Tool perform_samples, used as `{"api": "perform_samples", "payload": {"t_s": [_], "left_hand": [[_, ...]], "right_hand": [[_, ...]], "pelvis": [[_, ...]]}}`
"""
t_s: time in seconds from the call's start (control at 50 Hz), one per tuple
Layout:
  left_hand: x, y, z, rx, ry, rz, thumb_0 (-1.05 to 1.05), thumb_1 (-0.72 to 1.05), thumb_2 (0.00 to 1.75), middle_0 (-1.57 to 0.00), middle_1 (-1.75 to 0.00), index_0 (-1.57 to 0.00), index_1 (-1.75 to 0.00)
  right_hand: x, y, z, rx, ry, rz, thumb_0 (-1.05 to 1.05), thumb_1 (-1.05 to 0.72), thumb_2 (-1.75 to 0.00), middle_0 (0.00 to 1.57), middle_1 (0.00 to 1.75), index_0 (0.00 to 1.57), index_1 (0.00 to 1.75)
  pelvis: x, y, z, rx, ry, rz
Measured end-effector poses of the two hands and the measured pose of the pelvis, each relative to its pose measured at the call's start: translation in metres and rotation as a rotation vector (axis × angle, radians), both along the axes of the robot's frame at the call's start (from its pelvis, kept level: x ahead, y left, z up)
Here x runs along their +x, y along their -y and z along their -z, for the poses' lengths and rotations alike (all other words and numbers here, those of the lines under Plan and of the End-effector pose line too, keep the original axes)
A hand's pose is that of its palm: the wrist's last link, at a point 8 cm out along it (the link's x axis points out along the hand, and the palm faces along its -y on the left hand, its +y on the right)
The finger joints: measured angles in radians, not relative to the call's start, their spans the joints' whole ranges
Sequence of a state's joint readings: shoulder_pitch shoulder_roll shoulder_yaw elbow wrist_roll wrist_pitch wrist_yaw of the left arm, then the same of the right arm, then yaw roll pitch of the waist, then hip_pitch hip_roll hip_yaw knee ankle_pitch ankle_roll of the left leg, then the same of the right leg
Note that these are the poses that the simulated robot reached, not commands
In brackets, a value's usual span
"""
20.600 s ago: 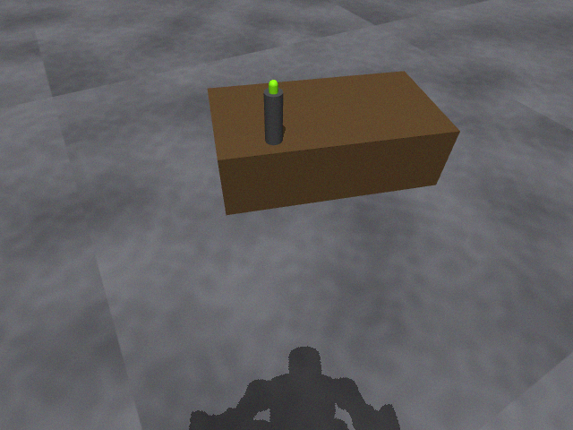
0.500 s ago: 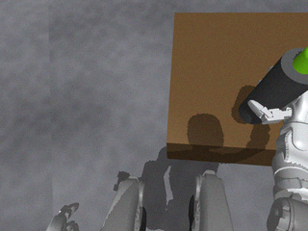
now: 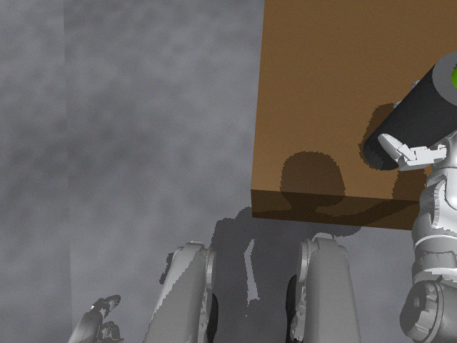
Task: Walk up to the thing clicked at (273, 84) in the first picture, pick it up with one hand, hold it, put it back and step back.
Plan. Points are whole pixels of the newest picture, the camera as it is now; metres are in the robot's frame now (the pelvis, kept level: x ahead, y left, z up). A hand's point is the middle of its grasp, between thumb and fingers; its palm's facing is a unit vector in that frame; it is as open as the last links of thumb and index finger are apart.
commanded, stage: lower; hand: right
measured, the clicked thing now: (424, 116) +0.45 -0.28 +0.02
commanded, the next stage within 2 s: loosen in 0.56 s
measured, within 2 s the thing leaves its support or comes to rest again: rests again in 0.30 s
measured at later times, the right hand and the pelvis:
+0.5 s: hand (406, 135) +0.45 -0.28 -0.03, palm faces +0.30 +0.95 +0.00, open 10.3 cm; pelvis -0.01 +0.01 -0.04, yaw +1 degrees
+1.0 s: hand (402, 137) +0.45 -0.28 -0.04, palm faces +0.28 +0.96 +0.00, open 12.0 cm; pelvis -0.02 +0.01 -0.05, yaw +2 degrees
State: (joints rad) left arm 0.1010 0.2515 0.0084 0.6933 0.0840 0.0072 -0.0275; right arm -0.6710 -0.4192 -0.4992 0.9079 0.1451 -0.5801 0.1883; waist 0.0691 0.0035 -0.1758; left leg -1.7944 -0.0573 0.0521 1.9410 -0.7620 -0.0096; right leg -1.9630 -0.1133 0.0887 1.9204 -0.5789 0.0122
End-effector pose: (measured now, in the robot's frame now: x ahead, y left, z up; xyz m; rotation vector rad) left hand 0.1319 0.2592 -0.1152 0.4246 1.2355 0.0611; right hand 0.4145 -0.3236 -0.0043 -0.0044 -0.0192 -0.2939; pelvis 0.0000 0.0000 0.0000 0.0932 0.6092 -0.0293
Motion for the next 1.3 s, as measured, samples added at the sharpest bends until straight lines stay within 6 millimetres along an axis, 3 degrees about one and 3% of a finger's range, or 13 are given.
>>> {"api": "perform_samples", "payload": {"t_s": [0.34, 0.76, 0.98, 1.12, 1.3], "left_hand": [[-0.025, -0.015, 0.027, 0.013, -0.041, -0.031, 0.01, 0.90, 0.90, -0.21, -0.30, -0.20, -0.31], [-0.023, -0.016, 0.049, 0.007, -0.014, -0.009, 0.01, 0.91, 0.89, -0.21, -0.30, -0.21, -0.30], [-0.023, -0.011, 0.054, -0.008, 0.003, -0.004, 0.01, 0.94, 0.88, -0.21, -0.31, -0.21, -0.30], [-0.028, -0.013, 0.053, 0.003, -0.015, -0.014, 0.01, 0.93, 0.88, -0.20, -0.31, -0.21, -0.30], [-0.031, -0.018, 0.049, 0.020, -0.026, -0.025, 0.01, 0.92, 0.89, -0.20, -0.31, -0.20, -0.30]], "right_hand": [[0.002, 0.000, 0.024, 0.001, -0.016, 0.008, -0.01, 0.38, -1.04, 0.70, 0.94, 0.70, 0.95], [0.001, 0.004, 0.030, 0.001, 0.012, -0.001, -0.01, 0.43, -1.06, 0.71, 0.95, 0.72, 0.96], [0.003, 0.002, 0.037, 0.003, -0.011, -0.013, -0.01, 0.53, -0.62, 0.78, 0.75, 0.80, 0.76], [0.002, 0.001, 0.038, 0.004, -0.013, -0.005, -0.01, 0.59, -0.39, 0.66, 0.57, 0.68, 0.58], [0.005, 0.001, 0.037, 0.000, -0.009, -0.008, -0.01, 0.58, -0.29, 0.47, 0.42, 0.48, 0.43]], "pelvis": [[-0.008, -0.006, 0.026, -0.006, -0.003, -0.019], [-0.015, -0.010, 0.048, -0.010, 0.012, -0.031], [-0.017, -0.011, 0.053, -0.006, 0.020, -0.035], [-0.016, -0.011, 0.051, -0.004, 0.019, -0.038], [-0.014, -0.010, 0.049, -0.001, 0.016, -0.038]]}}
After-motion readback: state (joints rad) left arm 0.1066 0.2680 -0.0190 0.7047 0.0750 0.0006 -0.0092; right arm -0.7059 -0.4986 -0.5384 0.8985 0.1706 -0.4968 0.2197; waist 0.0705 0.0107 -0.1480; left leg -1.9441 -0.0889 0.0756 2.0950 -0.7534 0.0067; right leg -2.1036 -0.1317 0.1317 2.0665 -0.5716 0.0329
